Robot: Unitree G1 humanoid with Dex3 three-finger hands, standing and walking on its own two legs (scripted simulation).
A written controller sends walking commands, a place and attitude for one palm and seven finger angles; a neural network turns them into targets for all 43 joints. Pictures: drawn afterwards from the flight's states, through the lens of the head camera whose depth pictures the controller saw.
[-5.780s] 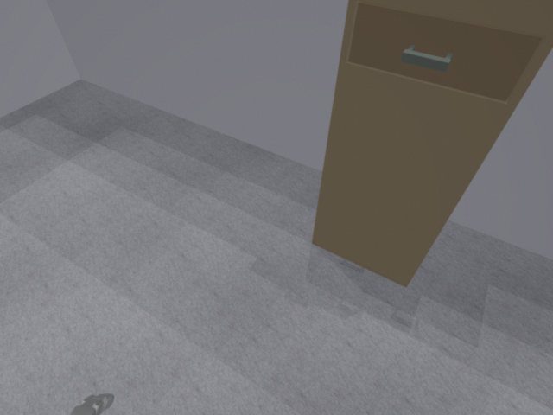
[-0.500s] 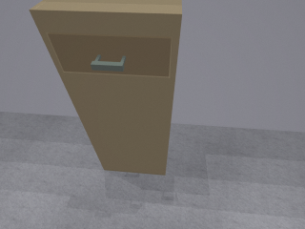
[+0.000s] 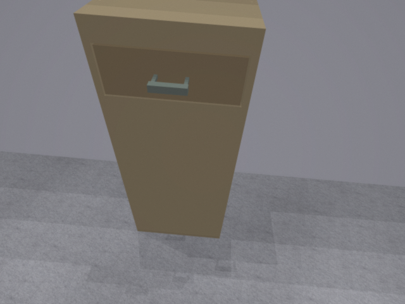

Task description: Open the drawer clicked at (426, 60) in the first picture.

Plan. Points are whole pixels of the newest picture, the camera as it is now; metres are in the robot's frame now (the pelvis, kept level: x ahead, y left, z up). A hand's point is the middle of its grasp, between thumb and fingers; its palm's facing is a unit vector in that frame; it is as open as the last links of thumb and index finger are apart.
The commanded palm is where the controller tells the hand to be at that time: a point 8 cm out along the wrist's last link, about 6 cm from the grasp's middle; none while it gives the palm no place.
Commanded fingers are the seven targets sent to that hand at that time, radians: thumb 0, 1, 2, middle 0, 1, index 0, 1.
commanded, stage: look again from close up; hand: left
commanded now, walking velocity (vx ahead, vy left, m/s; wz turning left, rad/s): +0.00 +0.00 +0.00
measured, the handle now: (169, 83) +0.59 +0.14 +0.15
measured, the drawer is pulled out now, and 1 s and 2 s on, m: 0.00 0.00 0.00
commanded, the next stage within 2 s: shuffle to correct the standing spot in 0.06 s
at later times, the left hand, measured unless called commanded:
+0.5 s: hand out of the picture +0.00 +0.15 -0.17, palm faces -0.02 -0.99 -0.14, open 7.4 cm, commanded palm none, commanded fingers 0.00 0.90 0.90 -0.20 -0.30 -0.20 -0.30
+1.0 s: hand out of the picture +0.04 +0.10 -0.18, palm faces +0.07 -0.99 -0.10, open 7.4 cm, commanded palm none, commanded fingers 0.00 0.90 0.90 -0.20 -0.30 -0.20 -0.30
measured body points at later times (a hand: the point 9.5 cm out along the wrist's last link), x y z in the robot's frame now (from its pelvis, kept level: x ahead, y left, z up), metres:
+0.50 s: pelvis +0.00 -0.01 +0.00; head +0.01 -0.01 +0.45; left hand +0.00 +0.20 -0.16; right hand -0.05 -0.23 -0.15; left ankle +0.01 +0.07 -0.74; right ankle +0.01 -0.12 -0.72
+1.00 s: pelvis +0.08 -0.04 +0.00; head +0.09 -0.02 +0.45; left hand +0.04 +0.15 -0.17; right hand +0.13 -0.27 -0.15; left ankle +0.10 +0.05 -0.74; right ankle +0.02 -0.12 -0.74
